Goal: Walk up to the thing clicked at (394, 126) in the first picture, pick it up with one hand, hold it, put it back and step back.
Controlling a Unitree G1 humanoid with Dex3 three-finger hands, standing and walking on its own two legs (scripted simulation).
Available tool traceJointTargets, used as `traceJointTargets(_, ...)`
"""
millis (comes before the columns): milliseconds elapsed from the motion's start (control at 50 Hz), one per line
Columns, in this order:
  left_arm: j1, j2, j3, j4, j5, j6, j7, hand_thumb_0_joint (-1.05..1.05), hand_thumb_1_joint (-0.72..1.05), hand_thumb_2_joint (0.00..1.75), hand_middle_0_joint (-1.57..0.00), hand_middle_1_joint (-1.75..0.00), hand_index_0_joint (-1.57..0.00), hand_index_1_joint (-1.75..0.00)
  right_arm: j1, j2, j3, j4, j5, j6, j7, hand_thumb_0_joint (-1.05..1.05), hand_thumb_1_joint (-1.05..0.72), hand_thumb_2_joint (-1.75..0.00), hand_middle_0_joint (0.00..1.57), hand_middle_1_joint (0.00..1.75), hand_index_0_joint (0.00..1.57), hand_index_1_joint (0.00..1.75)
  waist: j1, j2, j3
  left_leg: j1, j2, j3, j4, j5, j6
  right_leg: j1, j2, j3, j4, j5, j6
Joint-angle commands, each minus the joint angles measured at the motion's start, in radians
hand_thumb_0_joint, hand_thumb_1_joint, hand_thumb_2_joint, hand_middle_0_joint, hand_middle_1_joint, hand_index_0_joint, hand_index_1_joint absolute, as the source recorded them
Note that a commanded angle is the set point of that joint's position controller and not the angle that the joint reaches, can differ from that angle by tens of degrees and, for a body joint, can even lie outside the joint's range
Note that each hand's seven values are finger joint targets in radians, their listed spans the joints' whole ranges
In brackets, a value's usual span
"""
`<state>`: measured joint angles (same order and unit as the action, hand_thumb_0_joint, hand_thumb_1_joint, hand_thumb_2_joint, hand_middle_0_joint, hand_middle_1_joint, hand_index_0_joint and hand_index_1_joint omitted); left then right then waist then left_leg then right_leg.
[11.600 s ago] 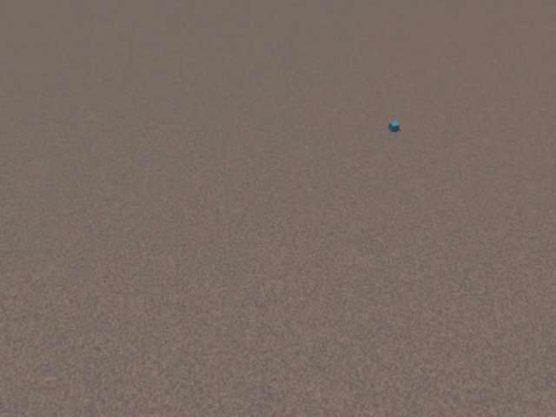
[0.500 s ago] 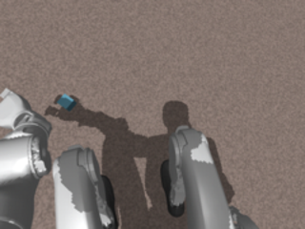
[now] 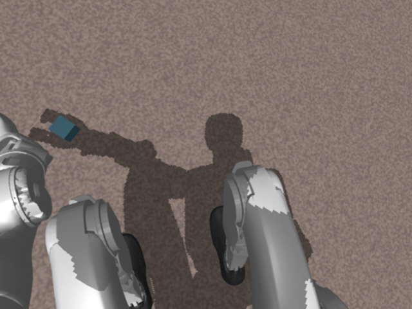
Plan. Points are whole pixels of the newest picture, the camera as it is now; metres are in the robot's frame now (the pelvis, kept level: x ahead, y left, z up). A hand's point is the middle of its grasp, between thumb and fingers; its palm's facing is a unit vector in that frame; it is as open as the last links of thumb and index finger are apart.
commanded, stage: rise first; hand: left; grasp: from above
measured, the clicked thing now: (65, 129) +0.50 +0.26 -0.31
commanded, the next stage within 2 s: none
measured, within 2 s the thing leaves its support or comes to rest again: neither
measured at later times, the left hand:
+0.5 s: hand (23, 139) +0.45 +0.30 -0.19, palm faces -0.24 -0.36 -0.90, open 13.3 cm
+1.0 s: hand (27, 136) +0.46 +0.30 -0.21, palm faces -0.24 -0.35 -0.90, open 13.0 cm
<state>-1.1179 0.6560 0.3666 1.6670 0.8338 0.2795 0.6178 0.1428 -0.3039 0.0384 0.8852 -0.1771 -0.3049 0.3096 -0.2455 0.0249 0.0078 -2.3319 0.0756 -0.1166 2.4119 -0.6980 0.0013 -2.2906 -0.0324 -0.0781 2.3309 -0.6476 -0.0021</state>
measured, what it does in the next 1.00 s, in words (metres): stands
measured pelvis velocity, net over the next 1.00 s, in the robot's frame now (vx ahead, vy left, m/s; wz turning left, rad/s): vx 0.00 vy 0.00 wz -0.05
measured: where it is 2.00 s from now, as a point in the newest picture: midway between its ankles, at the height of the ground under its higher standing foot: (184, 272)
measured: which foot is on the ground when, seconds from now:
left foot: down 0.00-1.00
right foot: down 0.00-1.00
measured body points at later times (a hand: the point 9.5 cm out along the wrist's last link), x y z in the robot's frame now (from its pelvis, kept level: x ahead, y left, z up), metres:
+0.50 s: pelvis +0.00 +0.00 -0.01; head +0.27 +0.04 +0.35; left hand +0.46 +0.32 -0.14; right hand -0.01 -0.26 -0.11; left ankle +0.07 +0.13 -0.29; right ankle +0.10 -0.12 -0.29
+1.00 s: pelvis +0.00 +0.00 -0.01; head +0.28 +0.05 +0.34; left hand +0.47 +0.32 -0.16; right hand -0.02 -0.25 -0.10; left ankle +0.07 +0.13 -0.29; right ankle +0.10 -0.12 -0.29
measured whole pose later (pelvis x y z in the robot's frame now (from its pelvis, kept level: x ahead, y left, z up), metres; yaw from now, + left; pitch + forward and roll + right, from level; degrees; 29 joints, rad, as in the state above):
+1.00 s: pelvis +0.00 +0.00 -0.01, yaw -3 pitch +33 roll -9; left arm -1.18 0.80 0.38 1.75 0.86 0.27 0.65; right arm 0.18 -0.34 0.11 0.88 -0.20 -0.35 0.38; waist -0.32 0.00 0.08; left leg -2.36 0.07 -0.17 2.47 -0.70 0.00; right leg -2.30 -0.02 -0.12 2.35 -0.64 0.00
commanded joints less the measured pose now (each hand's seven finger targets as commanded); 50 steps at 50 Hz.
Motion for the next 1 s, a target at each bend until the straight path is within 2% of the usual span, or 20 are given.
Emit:
traceJointTargets(0, -0.3, 0.246, -0.023, -0.102, 0.023, -0.005, 0.044, 0.0, -0.44, 0.87, -0.21, -0.94, -0.22, -0.93, 0.276, -0.241, -0.059, 0.021, -0.001, -0.003, 0.007, 0.0, -0.91, -0.9, 0.2, 0.3, 0.2, 0.3, -0.043, 0.25, -0.711, 0.47, -0.034, 0.078, -0.221, 0.229, 0.014, 0.411, 0.053, -0.07, -0.237, 0.22, -0.019)
traceJointTargets(140, -0.309, 0.282, -0.026, -0.092, 0.038, -0.011, 0.047, 0.0, -0.44, 0.87, -0.2, -0.96, -0.21, -0.95, 0.273, -0.252, -0.044, 0.024, -0.006, -0.008, 0.018, 0.0, -0.91, -0.9, 0.2, 0.3, 0.2, 0.3, -0.057, 0.252, -0.681, 0.454, -0.038, 0.067, -0.21, 0.192, 0.019, 0.38, 0.054, -0.078, -0.234, 0.187, -0.019)
traceJointTargets(160, -0.283, 0.278, -0.016, -0.08, 0.034, -0.009, 0.048, 0.0, -0.44, 0.87, -0.19, -0.96, -0.2, -0.95, 0.265, -0.259, -0.045, 0.015, -0.004, -0.008, 0.019, 0.0, -0.91, -0.9, 0.2, 0.3, 0.2, 0.3, -0.039, 0.259, -0.694, 0.46, -0.036, 0.067, -0.213, 0.206, 0.016, 0.384, 0.055, -0.079, -0.231, 0.194, -0.02)
traceJointTargets(300, -0.327, 0.285, -0.028, -0.07, 0.042, -0.008, 0.053, 0.0, -0.43, 0.87, -0.2, -0.95, -0.21, -0.94, 0.279, -0.265, -0.032, 0.025, -0.012, -0.014, 0.033, 0.0, -0.91, -0.9, 0.2, 0.3, 0.2, 0.3, -0.074, 0.286, -0.654, 0.472, -0.034, 0.051, -0.201, 0.198, 0.013, 0.34, 0.054, -0.092, -0.215, 0.195, -0.023)
traceJointTargets(360, -0.321, 0.33, 0.004, -0.087, 0.042, -0.017, 0.06, 0.0, -0.42, 0.85, -0.21, -0.95, -0.22, -0.93, 0.295, -0.274, -0.032, 0.031, -0.009, -0.011, 0.037, 0.0, -0.91, -0.9, 0.2, 0.3, 0.2, 0.3, -0.059, 0.279, -0.681, 0.429, -0.037, 0.066, -0.194, 0.203, 0.019, 0.397, 0.059, -0.085, -0.226, 0.198, -0.019)
traceJointTargets(400, -0.303, 0.287, -0.032, -0.041, 0.045, -0.008, 0.048, 0.0, -0.41, 0.85, -0.2, -0.96, -0.22, -0.94, 0.282, -0.269, -0.022, 0.012, -0.013, -0.015, 0.043, 0.0, -0.91, -0.9, 0.2, 0.3, 0.2, 0.3, -0.077, 0.263, -0.652, 0.424, -0.038, 0.067, -0.186, 0.213, 0.021, 0.39, 0.061, -0.088, -0.226, 0.206, -0.017)
traceJointTargets(420, -0.304, 0.336, 0.008, -0.049, 0.041, -0.01, 0.054, 0.0, -0.41, 0.85, -0.2, -0.98, -0.22, -0.95, 0.31, -0.28, -0.029, 0.046, -0.017, -0.012, 0.042, 0.0, -0.91, -0.9, 0.2, 0.3, 0.2, 0.3, -0.073, 0.257, -0.663, 0.412, -0.037, 0.064, -0.187, 0.199, 0.023, 0.401, 0.062, -0.088, -0.228, 0.197, -0.015)
traceJointTargets(460, -0.326, 0.308, -0.022, -0.059, 0.037, -0.012, 0.051, 0.0, -0.41, 0.84, -0.19, -0.98, -0.22, -0.95, 0.287, -0.277, -0.023, 0.026, -0.016, -0.018, 0.047, 0.0, -0.91, -0.9, 0.2, 0.3, 0.2, 0.3, -0.073, 0.291, -0.674, 0.452, -0.034, 0.055, -0.195, 0.208, 0.016, 0.382, 0.059, -0.096, -0.209, 0.205, -0.021)
traceJointTargets(600, -0.33, 0.317, -0.033, -0.04, 0.046, -0.013, 0.051, 0.0, -0.42, 0.86, -0.21, -0.97, -0.22, -0.96, 0.296, -0.288, -0.007, 0.018, -0.019, -0.025, 0.057, 0.0, -0.91, -0.9, 0.2, 0.3, 0.2, 0.3, -0.093, 0.264, -0.652, 0.423, -0.035, 0.057, -0.177, 0.214, 0.022, 0.408, 0.066, -0.098, -0.217, 0.218, -0.017)
traceJointTargets(640, -0.34, 0.37, 0.0, -0.05, 0.047, -0.016, 0.056, 0.0, -0.41, 0.85, -0.2, -0.98, -0.22, -0.96, 0.317, -0.298, -0.009, 0.041, -0.021, -0.027, 0.058, 0.0, -0.91, -0.9, 0.2, 0.3, 0.2, 0.3, -0.097, 0.282, -0.638, 0.418, -0.035, 0.052, -0.177, 0.205, 0.021, 0.387, 0.061, -0.099, -0.209, 0.208, -0.018)
traceJointTargets(660, -0.329, 0.324, -0.03, -0.039, 0.045, -0.014, 0.055, 0.0, -0.41, 0.85, -0.2, -0.97, -0.22, -0.95, 0.293, -0.297, -0.005, 0.013, -0.017, -0.032, 0.058, 0.0, -0.91, -0.9, 0.2, 0.3, 0.2, 0.3, -0.091, 0.278, -0.65, 0.427, -0.035, 0.055, -0.173, 0.21, 0.022, 0.392, 0.065, -0.098, -0.216, 0.213, -0.017)
traceJointTargets(700, -0.331, 0.369, 0.001, -0.036, 0.054, -0.015, 0.061, 0.0, -0.4, 0.84, -0.21, -0.96, -0.23, -0.95, 0.322, -0.301, -0.01, 0.045, -0.02, -0.029, 0.059, 0.0, -0.91, -0.9, 0.2, 0.3, 0.2, 0.3, -0.097, 0.288, -0.637, 0.432, -0.034, 0.048, -0.184, 0.194, 0.019, 0.387, 0.064, -0.102, -0.22, 0.197, -0.018)
traceJointTargets(740, -0.35, 0.333, -0.034, -0.03, 0.052, -0.015, 0.054, 0.0, -0.39, 0.83, -0.21, -0.98, -0.23, -0.96, 0.299, -0.293, 0.0, 0.03, -0.024, -0.034, 0.063, 0.0, -0.91, -0.9, 0.2, 0.3, 0.2, 0.3, -0.106, 0.284, -0.617, 0.427, -0.033, 0.045, -0.178, 0.174, 0.02, 0.361, 0.064, -0.107, -0.213, 0.179, -0.02)
traceJointTargets(840, -0.319, 0.385, 0.005, -0.023, 0.056, -0.017, 0.067, 0.0, -0.38, 0.82, -0.22, -0.97, -0.24, -0.95, 0.307, -0.314, -0.001, 0.034, -0.02, -0.04, 0.065, 0.0, -0.91, -0.9, 0.2, 0.3, 0.2, 0.3, -0.101, 0.303, -0.63, 0.45, -0.031, 0.034, -0.19, 0.194, 0.015, 0.378, 0.063, -0.112, -0.211, 0.197, -0.021)
traceJointTargets(880, -0.34, 0.347, -0.03, -0.021, 0.051, -0.016, 0.063, 0.0, -0.36, 0.8, -0.21, -1.0, -0.25, -0.97, 0.3, -0.305, 0.006, 0.027, -0.027, -0.041, 0.069, 0.0, -0.91, -0.9, 0.2, 0.3, 0.2, 0.3, -0.113, 0.293, -0.608, 0.432, -0.032, 0.045, -0.182, 0.198, 0.018, 0.387, 0.068, -0.11, -0.218, 0.204, -0.02)
traceJointTargets(900, -0.352, 0.386, 0.003, -0.044, 0.045, -0.019, 0.071, 0.0, -0.36, 0.8, -0.21, -1.0, -0.25, -0.96, 0.312, -0.31, 0.004, 0.031, -0.023, -0.043, 0.067, 0.0, -0.91, -0.9, 0.2, 0.3, 0.2, 0.3, -0.105, 0.301, -0.633, 0.441, -0.031, 0.044, -0.179, 0.205, 0.018, 0.398, 0.067, -0.109, -0.221, 0.211, -0.017)
traceJointTargets(920, -0.367, 0.327, -0.049, -0.019, 0.039, -0.016, 0.064, 0.0, -0.36, 0.8, -0.22, -0.99, -0.25, -0.95, 0.285, -0.297, 0.017, 0.011, -0.029, -0.047, 0.072, 0.0, -0.91, -0.9, 0.2, 0.3, 0.2, 0.3, -0.124, 0.287, -0.608, 0.419, -0.032, 0.046, -0.166, 0.2, 0.021, 0.384, 0.068, -0.108, -0.217, 0.21, -0.017)
traceJointTargets(940, -0.341, 0.415, 0.021, -0.053, 0.042, -0.019, 0.074, 0.0, -0.36, 0.8, -0.2, -1.01, -0.25, -0.96, 0.318, -0.318, 0.005, 0.035, -0.022, -0.044, 0.068, 0.0, -0.91, -0.9, 0.2, 0.3, 0.2, 0.3, -0.098, 0.306, -0.664, 0.458, -0.029, 0.044, -0.178, 0.233, 0.015, 0.427, 0.067, -0.109, -0.221, 0.235, -0.016)
traceJointTargets(960, -0.349, 0.36, -0.024, -0.037, 0.038, -0.015, 0.072, 0.0, -0.36, 0.8, -0.22, -0.99, -0.25, -0.95, 0.286, -0.309, 0.013, 0.004, -0.023, -0.046, 0.07, 0.0, -0.91, -0.9, 0.2, 0.3, 0.2, 0.3, -0.103, 0.317, -0.653, 0.453, -0.03, 0.042, -0.175, 0.228, 0.015, 0.403, 0.066, -0.109, -0.209, 0.232, -0.02)
traceJointTargets(980, -0.338, 0.377, -0.014, -0.02, 0.043, -0.012, 0.07, 0.0, -0.34, 0.78, -0.22, -1.0, -0.26, -0.95, 0.306, -0.303, 0.015, 0.035, -0.028, -0.043, 0.073, 0.0, -0.91, -0.9, 0.2, 0.3, 0.2, 0.3, -0.112, 0.314, -0.636, 0.467, -0.027, 0.038, -0.175, 0.224, 0.013, 0.394, 0.065, -0.115, -0.206, 0.231, -0.02)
